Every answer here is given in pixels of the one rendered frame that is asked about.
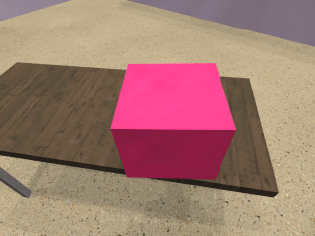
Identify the carton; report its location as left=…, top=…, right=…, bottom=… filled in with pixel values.
left=110, top=63, right=236, bottom=180

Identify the table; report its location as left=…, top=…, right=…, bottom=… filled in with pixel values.
left=0, top=62, right=279, bottom=198

